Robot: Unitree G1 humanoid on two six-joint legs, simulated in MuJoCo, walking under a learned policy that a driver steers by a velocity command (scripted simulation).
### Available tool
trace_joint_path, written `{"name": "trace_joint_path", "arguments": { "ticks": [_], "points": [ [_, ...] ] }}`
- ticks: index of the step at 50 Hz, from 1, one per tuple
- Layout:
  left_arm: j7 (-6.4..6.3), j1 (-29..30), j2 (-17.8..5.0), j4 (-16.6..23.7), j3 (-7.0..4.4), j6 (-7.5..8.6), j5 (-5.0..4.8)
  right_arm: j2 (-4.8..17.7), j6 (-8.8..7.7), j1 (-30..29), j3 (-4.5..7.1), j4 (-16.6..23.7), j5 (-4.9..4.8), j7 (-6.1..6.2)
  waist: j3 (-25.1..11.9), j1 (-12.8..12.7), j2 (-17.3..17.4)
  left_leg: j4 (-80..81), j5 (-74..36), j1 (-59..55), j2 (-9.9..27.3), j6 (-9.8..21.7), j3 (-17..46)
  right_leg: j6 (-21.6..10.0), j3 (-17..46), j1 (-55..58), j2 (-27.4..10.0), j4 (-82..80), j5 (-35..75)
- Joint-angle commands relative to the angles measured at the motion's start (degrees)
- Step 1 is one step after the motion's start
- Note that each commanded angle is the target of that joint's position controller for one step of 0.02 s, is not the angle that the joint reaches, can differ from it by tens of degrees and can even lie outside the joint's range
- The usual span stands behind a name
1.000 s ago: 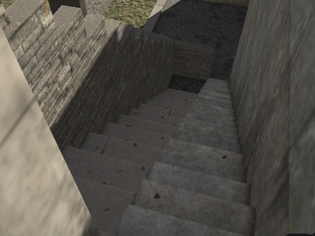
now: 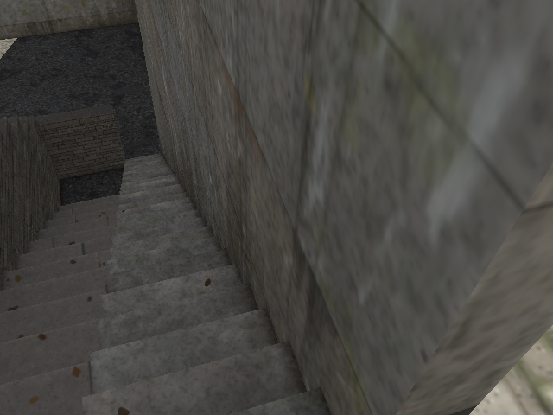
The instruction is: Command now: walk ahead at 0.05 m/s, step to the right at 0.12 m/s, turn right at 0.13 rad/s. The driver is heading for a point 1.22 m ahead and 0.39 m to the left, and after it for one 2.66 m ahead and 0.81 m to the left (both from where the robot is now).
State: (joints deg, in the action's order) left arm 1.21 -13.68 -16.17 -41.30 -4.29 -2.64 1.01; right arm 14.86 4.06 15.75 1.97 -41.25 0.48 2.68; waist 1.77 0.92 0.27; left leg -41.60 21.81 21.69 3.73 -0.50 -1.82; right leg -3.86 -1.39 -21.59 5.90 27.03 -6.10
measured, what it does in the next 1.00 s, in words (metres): steps to the right, turning left: left foot, then right foot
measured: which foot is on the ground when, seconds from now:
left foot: up 0.00-0.00, down 0.02-0.46, up 0.48-1.00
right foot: down 0.00-0.02, up 0.04-0.44, down 0.46-1.00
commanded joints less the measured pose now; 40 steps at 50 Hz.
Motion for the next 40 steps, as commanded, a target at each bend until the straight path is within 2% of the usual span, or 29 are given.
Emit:
{"name": "trace_joint_path", "arguments": {
  "ticks": [1, 2, 3, 4, 5, 6, 8, 10, 12, 14, 15, 16, 17, 18, 19, 20, 21, 22, 23, 24, 25, 26, 27, 28, 30, 33, 36, 37, 40],
  "points": [
    [-0.94, -0.8, -3.7, 2.2, -0.77, -0.93, -1.05, 7.5, -0.75, 5.9, 1.86, 2.5, 2.05, 0.24, -1.2, 2.2, 2.3, 20.2, 3.1, -12.3, 5.9, 2.7, 7.7, -1.8, 7.5, -5.9, -6.6, -0.9, -19.0],
    [-0.63, 0.7, -2.9, 4.9, -0.58, -0.74, -0.81, 16.9, -0.98, 4.6, 4.24, 3.7, 1.77, 0.51, 2.9, 2.7, 17.3, 32.3, 3.0, -6.8, 21.8, 7.5, 29.9, 1.2, 1.1, -12.1, 2.6, 10.7, -22.8],
    [-0.79, 2.3, -4.6, 4.5, -1.33, -0.65, 0.82, 19.0, -1.13, 3.8, 4.98, 3.6, 2.07, 0.94, 4.9, 3.6, 17.1, 36.2, -1.0, 0.2, 23.9, 11.3, 35.2, 1.0, 8.1, -8.7, 2.9, 23.2, -24.5],
    [-0.54, 1.1, -5.9, 3.1, -2.07, -0.6, 0.22, 15.6, -1.81, 0.1, 4.16, 3.6, 1.83, 1.19, 5.0, 0.1, 10.3, 33.8, -1.6, 1.0, 20.4, 11.1, 27.9, 0.7, 11.6, -6.8, 3.0, 29.5, -20.0],
    [-0.72, -1.2, -7.4, 1.0, -2.74, -0.78, -0.45, 12.8, -2.36, -3.7, 3.59, 3.6, 1.15, 1.22, 4.1, -2.7, 6.8, 30.8, -3.5, -0.2, 16.2, 9.2, 20.6, 1.4, 11.3, -5.4, 2.1, 33.0, -16.6],
    [-0.78, -2.3, -7.7, 0.1, -2.89, -0.8, -0.35, 11.1, -2.98, -6.0, 3.32, 3.4, 0.36, 1.28, 2.9, -3.6, 7.5, 29.0, -7.4, -3.5, 13.0, 7.5, 15.6, 2.2, 10.0, -5.5, 1.3, 33.9, -14.3],
    [-0.56, -3.0, -6.4, -1.5, -2.35, -1.15, 0.29, 9.0, -3.56, -5.0, 3.13, 2.6, 0.08, 1.27, 0.5, -1.8, 8.6, 26.3, -16.8, -9.0, 10.7, 7.3, 10.4, 4.4, 7.4, -5.5, 1.2, 37.1, -13.3],
    [-0.42, -1.2, -5.0, -1.5, -1.62, -1.8, 0.01, 9.4, -3.5, -0.9, 3.51, 0.6, 0.23, 1.2, -0.2, 0.4, 9.0, 24.3, -23.9, -13.3, 11.5, 8.2, 9.2, 6.0, 6.3, -6.8, 0.6, 35.7, -15.2],
    [-0.49, 0.7, -4.4, -1.7, -0.97, -1.99, -0.34, 11.2, -2.83, 2.7, 4.06, -1.5, 0.36, 1.04, -0.3, 2.4, 10.0, 23.3, -23.4, -16.2, 12.1, 8.5, 9.7, 6.5, 5.1, -6.3, -0.7, 28.8, -18.0],
    [-0.17, 1.8, -4.0, -1.8, -0.26, -2.38, -0.46, 12.4, -1.69, 2.6, 4.67, -3.1, 0.47, 0.57, -0.5, 3.2, 12.6, 23.1, -17.6, -15.5, 11.5, 8.3, 9.6, 6.3, 3.5, -2.1, -2.1, 20.0, -20.6],
    [0.02, 1.8, -3.4, -2.2, 0.2, -2.3, -1.32, 13.0, -1.17, 2.1, 4.87, -3.5, 0.26, -0.21, -0.6, 3.2, 13.7, 23.4, -16.8, -13.8, 11.7, 8.2, 9.7, 5.8, 2.4, 1.2, -2.2, 16.1, -21.9],
    [-0.07, 1.5, -3.5, -2.6, 0.39, -2.15, -1.28, 13.7, -0.67, 1.3, 5.14, -3.9, 0.33, -0.69, -0.5, 3.3, 14.5, 23.3, -16.9, -12.6, 11.9, 8.4, 10.0, 5.3, 1.3, 3.7, -2.4, 12.3, -22.7],
    [1.06, -2.5, -2.0, -4.1, 0.71, -1.93, -1.07, 9.3, -4.68, 1.1, 4.81, 2.2, 0.32, 0.02, 3.8, 10.7, 10.2, 32.6, 1.5, -13.8, 17.7, 12.7, 16.8, 6.4, 5.1, -1.5, -4.0, 14.0, -8.9],
    [0.23, 0.9, -3.3, -3.3, -0.37, -1.41, 0.07, 9.5, -7.14, -0.3, 3.7, 0.1, -0.6, 0.21, 2.0, 8.0, 12.5, 34.3, 5.3, -11.6, 17.3, 12.0, 20.5, 5.8, 6.4, 1.9, -5.3, 13.8, -13.2],
    [-0.54, 0.3, -4.3, -2.3, -0.99, -0.78, 0.49, 9.6, -8.53, -2.4, 3.5, 0.5, -0.96, 0.74, 0.4, 6.7, 11.7, 34.8, 5.7, -10.5, 17.0, 11.3, 20.1, 4.8, 6.4, 4.7, -5.1, 11.2, -17.7],
    [-0.98, -1.2, -4.7, -2.9, -1.25, -0.26, 1.09, 10.2, -9.13, -5.8, 3.49, 1.0, -1.01, 1.1, -0.2, 4.8, 10.1, 33.9, 3.2, -8.3, 15.0, 9.7, 16.9, 2.8, 6.3, 9.7, -5.1, 5.1, -18.5],
    [-0.78, -5.4, -5.3, -4.3, -1.63, 0.34, 0.38, 11.3, -8.59, -10.3, 3.46, 2.0, -0.56, 1.0, -1.4, 2.2, 7.5, 31.1, 1.2, -5.5, 12.6, 8.3, 14.2, 0.5, 5.7, 16.5, -5.0, -3.9, -12.1],
    [0.22, -7.6, -4.9, -5.3, -1.91, 0.87, -1.4, 11.2, -6.98, -11.6, 2.82, 1.7, 1.52, 0.29, -1.6, 1.0, 2.9, 27.4, -1.3, -3.8, 11.2, 9.8, 12.1, -2.4, 3.4, 22.6, -3.3, -15.0, -2.2],
    [0.58, -7.0, -4.6, -4.8, -2.49, 1.18, -1.94, 8.6, -5.43, -7.0, 1.56, 0.0, 3.73, -1.17, -3.8, 2.4, -0.2, 22.0, -2.4, 0.2, 8.5, 10.0, 10.3, -6.5, 5.3, 30.2, -4.2, -16.7, 3.9],
    [0.14, -7.6, -8.2, -2.3, -3.87, 1.82, -1.69, 3.4, -4.8, -0.5, 0.12, 0.4, 4.27, -2.14, -9.9, 5.5, -8.9, 9.2, 6.2, 6.1, 0.3, 6.0, 0.0, -16.3, 9.8, 37.7, -11.8, -7.8, 28.0],
    [-0.8, -6.0, -13.9, -0.1, -5.62, 3.88, 0.27, 3.5, -6.12, -6.7, 0.4, 4.8, 4.61, -3.04, -1.6, 3.2, -17.9, -3.4, 10.6, 17.0, -5.9, 2.8, -6.2, -24.4, 21.8, 25.9, -22.3, -14.8, 21.1],
    [-1.27, -3.6, -8.9, 1.1, -4.1, 5.7, 1.5, 7.4, -7.2, -7.0, 1.47, 1.8, 3.51, -3.07, 0.2, 1.0, -7.4, -14.2, 9.0, 11.1, -0.4, 3.5, 0.4, -18.9, 19.8, 18.9, -21.8, -19.6, 5.5],
    [-1.42, 3.6, -7.5, 2.0, -3.71, 6.33, 0.44, 8.5, -8.12, -2.5, 2.09, 0.6, 2.93, -2.63, 1.9, 5.8, -7.8, -20.3, 6.8, 11.2, -1.4, 3.4, 0.4, -15.8, 16.3, 15.8, -19.3, -20.9, 0.3],
    [-1.44, 6.9, -5.4, 3.3, -2.32, 6.26, 0.3, 9.1, -8.67, -0.9, 2.75, -0.2, 2.28, -2.44, 1.9, 6.9, -8.5, -25.5, 6.4, 9.7, -2.2, 3.2, 1.0, -14.5, 13.1, 13.6, -18.0, -20.2, 4.0],
    [-1.52, 8.7, -5.8, 4.4, -1.59, 6.32, 0.74, 5.9, -8.77, -1.0, 1.94, 0.7, 1.65, -3.09, 0.4, 7.7, -5.0, -31.9, 3.3, 9.3, -2.5, 2.6, 2.5, -13.6, 10.0, 14.4, -19.6, -18.4, 9.3],
    [-1.43, 4.6, -6.8, 4.9, -1.54, 6.26, 1.84, 3.8, -7.71, -3.4, 1.29, 1.6, 0.2, -4.37, -1.3, 3.8, -2.0, -24.7, -2.8, 15.4, -3.0, -0.1, 3.2, -13.9, 6.3, 25.0, -19.0, -14.4, 18.8],
    [-0.4, -0.4, -8.3, 4.3, -2.17, 5.59, 1.57, 3.7, -6.03, -2.6, 0.7, 1.6, 0.83, -5.3, -3.0, 2.0, -2.7, -16.7, -1.8, 18.2, -2.1, -1.6, 1.6, -16.1, 4.5, 33.3, -21.1, -10.4, 37.8],
    [-0.48, -2.1, -8.2, 3.6, -2.32, 5.41, 1.32, 4.0, -5.71, -2.5, 0.62, 2.1, 0.85, -5.48, -3.1, 1.4, -2.3, -14.6, -2.3, 18.3, -1.9, -1.8, 1.8, -16.6, 4.7, 34.0, -22.1, -10.8, 39.2],
    [-1.01, 0.1, -8.5, 4.0, -2.56, 5.61, 1.32, 5.4, -5.55, -0.4, 0.81, 2.5, 1.2, -5.44, -4.6, 2.8, -3.1, -13.3, 1.0, 14.6, -1.8, -1.2, 1.0, -13.7, 2.9, 31.1, -22.7, -10.9, 46.7]
  ]
}}
Velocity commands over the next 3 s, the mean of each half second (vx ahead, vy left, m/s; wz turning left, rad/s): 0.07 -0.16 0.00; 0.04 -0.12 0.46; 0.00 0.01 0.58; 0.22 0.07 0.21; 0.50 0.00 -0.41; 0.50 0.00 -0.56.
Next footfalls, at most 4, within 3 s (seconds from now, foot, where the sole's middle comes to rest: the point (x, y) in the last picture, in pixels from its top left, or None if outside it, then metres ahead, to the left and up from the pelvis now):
0.02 left None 0.06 0.11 -0.76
0.46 right None -0.03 -0.19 -0.76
1.12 left None -0.03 -0.04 -0.76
1.36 right None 0.07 -0.29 -0.76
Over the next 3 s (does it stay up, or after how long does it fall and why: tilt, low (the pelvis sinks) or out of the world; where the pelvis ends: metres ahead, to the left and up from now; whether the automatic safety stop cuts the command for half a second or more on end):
stays up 0.24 0.13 -0.05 its command is cut before an obstacle from the start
